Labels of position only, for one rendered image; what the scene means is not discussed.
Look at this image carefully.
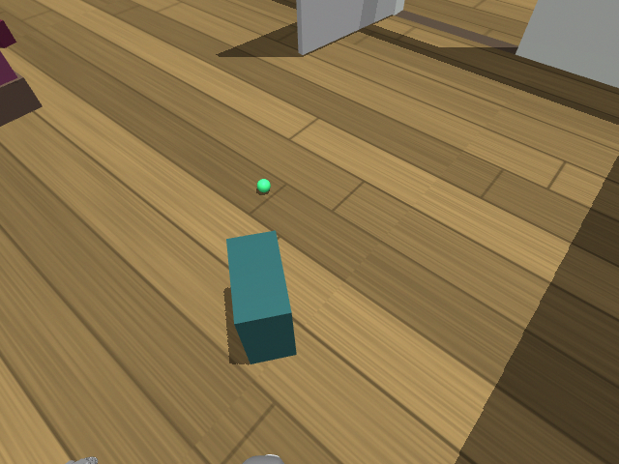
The bed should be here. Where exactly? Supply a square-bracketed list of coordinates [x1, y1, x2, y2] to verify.
[0, 51, 43, 127]

